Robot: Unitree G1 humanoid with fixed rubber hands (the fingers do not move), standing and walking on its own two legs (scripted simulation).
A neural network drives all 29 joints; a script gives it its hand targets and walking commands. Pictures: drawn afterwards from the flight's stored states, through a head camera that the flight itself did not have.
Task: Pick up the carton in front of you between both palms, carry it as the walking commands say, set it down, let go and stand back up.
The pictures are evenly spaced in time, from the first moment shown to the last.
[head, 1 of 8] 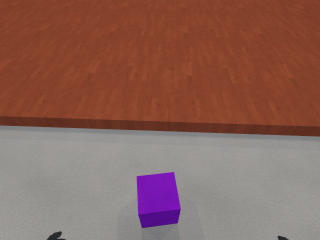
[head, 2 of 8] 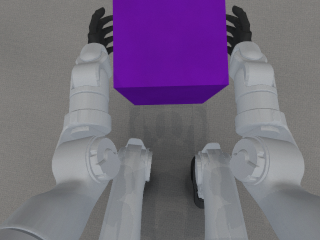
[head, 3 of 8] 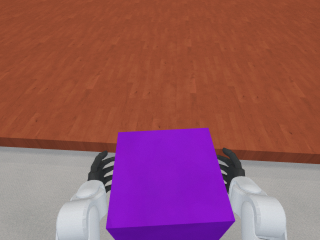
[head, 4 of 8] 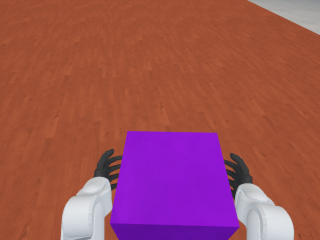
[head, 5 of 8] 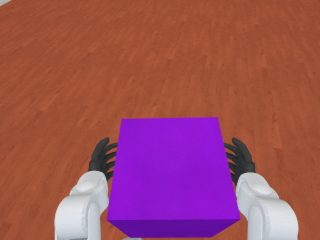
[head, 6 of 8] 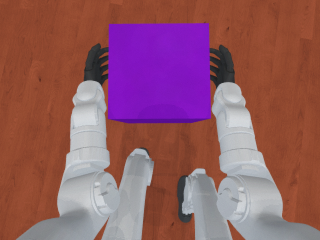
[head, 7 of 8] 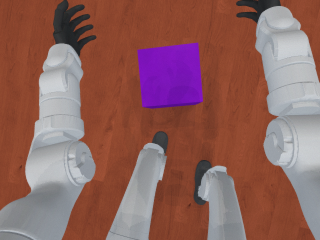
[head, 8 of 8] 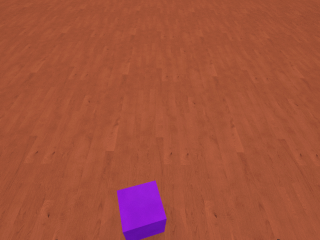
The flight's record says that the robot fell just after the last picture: no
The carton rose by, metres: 0.87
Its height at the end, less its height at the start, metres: +0.12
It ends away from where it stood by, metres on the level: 4.80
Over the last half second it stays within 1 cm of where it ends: yes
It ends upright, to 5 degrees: yes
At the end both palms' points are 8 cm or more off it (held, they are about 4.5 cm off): yes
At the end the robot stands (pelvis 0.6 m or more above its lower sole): yes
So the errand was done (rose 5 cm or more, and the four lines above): yes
